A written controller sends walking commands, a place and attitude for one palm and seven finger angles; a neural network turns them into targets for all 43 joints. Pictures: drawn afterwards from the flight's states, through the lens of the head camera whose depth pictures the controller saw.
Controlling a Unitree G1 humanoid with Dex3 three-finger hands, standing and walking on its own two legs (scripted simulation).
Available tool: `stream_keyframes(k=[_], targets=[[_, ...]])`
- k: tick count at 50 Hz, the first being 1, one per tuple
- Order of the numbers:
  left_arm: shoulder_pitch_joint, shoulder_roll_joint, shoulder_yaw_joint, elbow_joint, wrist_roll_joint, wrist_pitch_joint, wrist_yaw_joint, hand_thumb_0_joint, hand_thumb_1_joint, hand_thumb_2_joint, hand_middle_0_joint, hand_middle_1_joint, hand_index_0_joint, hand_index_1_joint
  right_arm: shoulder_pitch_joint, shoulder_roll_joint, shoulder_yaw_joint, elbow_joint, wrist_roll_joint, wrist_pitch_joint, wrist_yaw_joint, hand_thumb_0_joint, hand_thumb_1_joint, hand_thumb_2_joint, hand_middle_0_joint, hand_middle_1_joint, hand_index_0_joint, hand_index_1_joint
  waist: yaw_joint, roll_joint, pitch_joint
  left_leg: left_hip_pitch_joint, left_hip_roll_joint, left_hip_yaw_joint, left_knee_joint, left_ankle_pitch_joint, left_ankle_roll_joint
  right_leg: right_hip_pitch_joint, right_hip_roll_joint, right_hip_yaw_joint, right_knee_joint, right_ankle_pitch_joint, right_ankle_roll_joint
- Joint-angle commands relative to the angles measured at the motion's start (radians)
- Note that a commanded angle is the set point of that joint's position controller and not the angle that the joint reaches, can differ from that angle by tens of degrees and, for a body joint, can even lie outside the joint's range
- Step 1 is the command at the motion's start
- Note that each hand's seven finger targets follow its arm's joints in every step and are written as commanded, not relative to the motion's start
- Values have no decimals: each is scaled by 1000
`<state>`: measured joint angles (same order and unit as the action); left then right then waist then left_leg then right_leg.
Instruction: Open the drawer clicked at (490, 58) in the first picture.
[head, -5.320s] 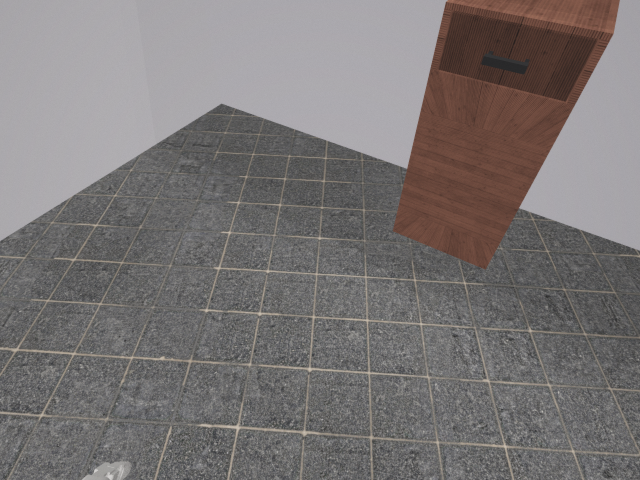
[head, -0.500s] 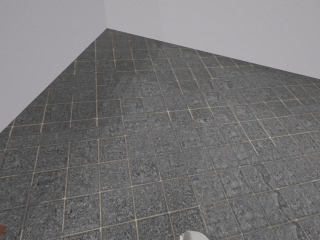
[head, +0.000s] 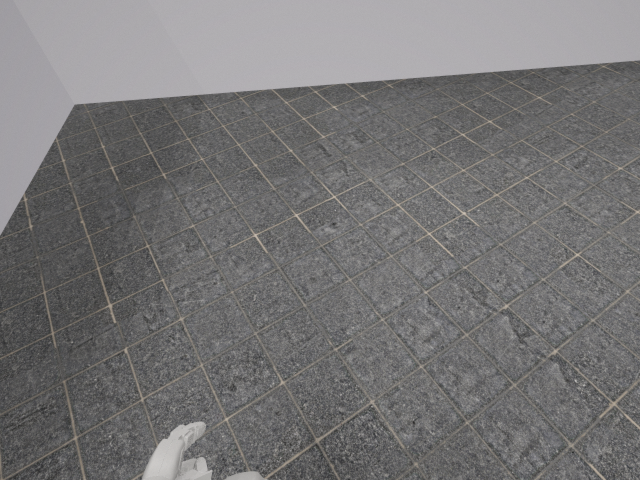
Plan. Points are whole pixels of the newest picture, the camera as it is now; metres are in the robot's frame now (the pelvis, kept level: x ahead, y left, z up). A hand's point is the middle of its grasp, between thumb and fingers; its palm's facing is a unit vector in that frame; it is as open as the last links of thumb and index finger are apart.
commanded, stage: turn to face it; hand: left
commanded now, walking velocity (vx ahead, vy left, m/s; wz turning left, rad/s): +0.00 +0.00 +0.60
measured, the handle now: out of the picture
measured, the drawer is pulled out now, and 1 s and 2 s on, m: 0.00 0.00 0.00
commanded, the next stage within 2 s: none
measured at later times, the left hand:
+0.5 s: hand out of the picture -0.01 +0.27 -0.17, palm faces +0.31 -0.92 -0.24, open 7.4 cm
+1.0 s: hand out of the picture -0.04 +0.17 -0.13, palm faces +0.54 -0.79 -0.29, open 7.4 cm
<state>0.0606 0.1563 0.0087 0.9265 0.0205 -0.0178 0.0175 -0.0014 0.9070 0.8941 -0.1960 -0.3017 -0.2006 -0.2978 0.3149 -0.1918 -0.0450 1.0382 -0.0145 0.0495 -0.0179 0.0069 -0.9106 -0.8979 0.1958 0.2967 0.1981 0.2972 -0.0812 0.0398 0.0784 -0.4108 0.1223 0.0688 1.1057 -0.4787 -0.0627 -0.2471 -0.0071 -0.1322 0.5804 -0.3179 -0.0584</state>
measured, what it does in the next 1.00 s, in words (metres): steps on the spot, turning left: left foot, then right foot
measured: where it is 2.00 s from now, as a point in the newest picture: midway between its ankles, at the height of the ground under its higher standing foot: outside the picture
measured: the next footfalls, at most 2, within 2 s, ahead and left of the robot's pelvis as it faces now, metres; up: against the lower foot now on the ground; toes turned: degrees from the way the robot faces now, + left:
left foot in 0.30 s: +0.05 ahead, +0.13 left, +0.00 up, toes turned +21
right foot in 0.88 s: +0.07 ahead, -0.12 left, +0.00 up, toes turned +28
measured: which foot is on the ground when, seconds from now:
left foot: up 0.00-0.28, down 0.30-0.88, up 0.90-1.00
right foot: down 0.00-0.30, up 0.32-0.86, down 0.88-1.00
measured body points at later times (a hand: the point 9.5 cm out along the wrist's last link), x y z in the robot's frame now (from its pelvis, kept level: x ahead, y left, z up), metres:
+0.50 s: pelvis -0.01 +0.04 +0.01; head +0.02 +0.08 +0.45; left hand -0.03 +0.31 -0.15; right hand +0.13 -0.19 -0.12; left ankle +0.01 +0.11 -0.73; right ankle +0.01 -0.14 -0.63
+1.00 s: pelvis -0.01 -0.04 +0.01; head +0.03 -0.06 +0.46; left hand -0.07 +0.21 -0.11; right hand +0.18 -0.23 -0.15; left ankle -0.05 +0.08 -0.65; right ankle +0.03 -0.13 -0.73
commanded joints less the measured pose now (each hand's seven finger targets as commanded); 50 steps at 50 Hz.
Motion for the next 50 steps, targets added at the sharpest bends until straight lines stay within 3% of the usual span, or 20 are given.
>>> stream_keyframes(k=[1,8,11,13,14,15,16,17,20,24,34,39,41,42,43,44,45,46,48,50], targets=[[62,163,46,-19,-6,-6,17,0,900,900,-200,-300,-200,-300,75,-40,-3,-29,3,-4,2,0,-900,-900,200,300,200,300,44,-162,-72,-15,-15,-11,-76,72,-9,58,-275,51,-216,686,-78],[118,179,71,-11,3,10,23,0,900,900,-200,-300,-200,-300,-69,-43,-21,-91,0,-6,21,0,-900,-900,200,300,200,300,87,-189,-35,-54,-22,25,-192,52,-4,94,-340,52,-203,565,-99],[105,187,84,-28,7,16,26,0,900,900,-200,-300,-200,-300,-76,-41,-27,-116,-2,-12,28,0,-900,-900,200,300,200,300,82,-189,-53,7,-24,46,-328,84,12,92,-362,26,-145,510,-76],[116,194,88,-30,0,21,22,0,900,900,-200,-300,-200,-300,-48,-60,-32,-122,-7,-15,31,0,-900,-900,200,300,200,300,66,-150,-96,100,-48,73,-475,195,25,91,-338,-22,-41,490,-30],[114,184,87,-33,-7,25,19,0,900,900,-200,-300,-200,-300,12,-97,-42,-118,-8,-22,31,0,-900,-900,200,300,200,300,29,-38,-137,230,-24,15,-596,345,50,14,-310,-46,101,409,14],[130,134,84,-66,-18,29,13,0,900,900,-200,-300,-200,-300,76,-201,-65,-122,-17,-35,26,0,-900,-900,200,300,200,300,4,266,-181,360,209,-335,-696,712,173,-201,-169,-93,337,17,105],[62,114,66,-113,-12,34,14,0,900,900,-200,-300,-200,-300,111,-257,-74,-114,-10,-33,18,0,-900,-900,200,300,200,300,-16,318,-177,362,352,-499,-752,979,300,-317,-86,1,535,-396,136],[39,138,71,-106,-3,45,14,0,900,900,-200,-300,-200,-300,91,-246,-72,-105,-11,-32,9,0,-900,-900,200,300,200,300,-6,191,-184,342,331,-434,-755,802,307,-325,-108,97,612,-335,120],[45,149,85,-75,2,46,-1,0,900,900,-200,-300,-200,-300,-52,-202,-54,-160,-11,-44,1,0,-900,-900,200,300,200,300,43,88,-145,280,193,-318,-772,585,211,-364,-114,135,659,-109,133],[127,164,92,-38,1,55,-7,0,900,900,-200,-300,-200,-300,-96,-208,-54,-180,0,-50,5,0,-900,-900,200,300,200,300,70,67,-151,256,110,-248,-817,447,175,-320,-104,132,609,7,155],[62,172,89,-84,-3,55,3,0,900,900,-200,-300,-200,-300,-60,-234,-77,-177,-8,-30,17,0,-900,-900,200,300,200,300,32,131,-105,222,101,-431,-841,240,230,-269,-66,141,352,-92,161],[121,155,79,-95,-11,46,8,0,900,900,-200,-300,-200,-300,-97,-242,-88,-195,-12,-18,20,0,-900,-900,200,300,200,300,51,154,-149,173,67,-486,-794,323,225,-109,-10,132,136,-116,132],[203,164,84,-78,-17,42,11,0,900,900,-200,-300,-200,-300,-133,-236,-91,-211,-11,-12,24,0,-900,-900,200,300,200,300,89,145,-162,74,26,-475,-781,278,185,48,6,110,-25,-38,115],[261,183,92,-65,-15,39,14,0,900,900,-200,-300,-200,-300,-159,-220,-90,-223,-6,-7,27,0,-900,-900,200,300,200,300,119,109,-156,-38,-19,-441,-742,186,141,180,-17,110,-169,30,101],[292,258,109,-70,2,29,22,0,900,900,-200,-300,-200,-300,-144,-151,-85,-233,2,0,32,0,-900,-900,200,300,200,300,133,-120,-152,-218,-133,-312,-504,38,66,290,-221,317,-352,-130,31],[229,346,114,-103,13,28,26,0,900,900,-200,-300,-200,-300,-130,-109,-77,-255,-2,-4,29,0,-900,-900,200,300,200,300,125,-370,-105,-343,-236,-132,-194,-58,0,204,-491,602,-444,-231,-69],[132,309,98,-133,-2,34,33,0,900,900,-200,-300,-200,-300,-156,-181,-88,-249,-15,-1,33,0,-900,-900,200,300,200,300,95,-249,-59,-243,-154,-175,-41,-39,25,-11,-496,496,-440,-204,-77],[46,247,89,-149,-3,25,31,0,900,900,-200,-300,-200,-300,-127,-167,-88,-224,-19,10,39,0,-900,-900,200,300,200,300,43,-221,-26,-214,-138,-176,30,43,26,-69,-399,383,-424,-129,-45],[18,201,71,-149,-7,12,21,0,900,900,-200,-300,-200,-300,-77,-156,-84,-180,-18,16,47,0,-900,-900,200,300,200,300,20,-208,-2,-209,-117,-121,130,134,3,-34,-299,222,-340,91,-14],[72,182,64,-134,-5,3,20,0,900,900,-200,-300,-200,-300,-68,-134,-76,-170,-13,13,53,0,-900,-900,200,300,200,300,34,-190,-24,-222,-111,-92,126,171,-13,59,-272,138,-285,263,-9]])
